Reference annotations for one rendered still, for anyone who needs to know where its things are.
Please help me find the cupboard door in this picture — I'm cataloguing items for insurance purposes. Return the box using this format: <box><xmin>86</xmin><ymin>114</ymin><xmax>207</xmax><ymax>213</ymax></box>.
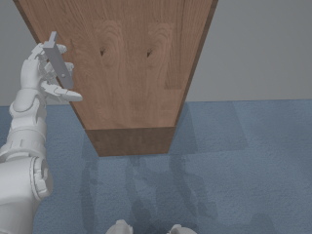
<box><xmin>19</xmin><ymin>0</ymin><xmax>213</xmax><ymax>130</ymax></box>

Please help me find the robot left forearm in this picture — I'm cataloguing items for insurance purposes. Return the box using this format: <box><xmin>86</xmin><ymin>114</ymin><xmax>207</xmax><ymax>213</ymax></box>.
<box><xmin>0</xmin><ymin>89</ymin><xmax>47</xmax><ymax>164</ymax></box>

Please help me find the left robot thigh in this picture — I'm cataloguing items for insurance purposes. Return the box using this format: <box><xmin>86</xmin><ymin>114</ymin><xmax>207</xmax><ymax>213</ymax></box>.
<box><xmin>105</xmin><ymin>223</ymin><xmax>134</xmax><ymax>234</ymax></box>

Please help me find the handle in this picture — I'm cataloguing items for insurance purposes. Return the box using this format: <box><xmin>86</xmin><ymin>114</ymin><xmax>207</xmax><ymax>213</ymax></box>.
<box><xmin>42</xmin><ymin>31</ymin><xmax>74</xmax><ymax>90</ymax></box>

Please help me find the robot left hand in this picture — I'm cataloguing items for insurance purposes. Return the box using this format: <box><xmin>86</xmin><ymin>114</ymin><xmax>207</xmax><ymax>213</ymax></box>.
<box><xmin>20</xmin><ymin>43</ymin><xmax>83</xmax><ymax>103</ymax></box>

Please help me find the robot left upper arm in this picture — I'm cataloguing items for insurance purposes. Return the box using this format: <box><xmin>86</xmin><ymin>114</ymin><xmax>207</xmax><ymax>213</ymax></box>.
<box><xmin>0</xmin><ymin>156</ymin><xmax>54</xmax><ymax>234</ymax></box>

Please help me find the left robot shin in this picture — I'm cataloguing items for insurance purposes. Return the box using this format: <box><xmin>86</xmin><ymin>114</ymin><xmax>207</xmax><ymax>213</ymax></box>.
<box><xmin>115</xmin><ymin>219</ymin><xmax>127</xmax><ymax>224</ymax></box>

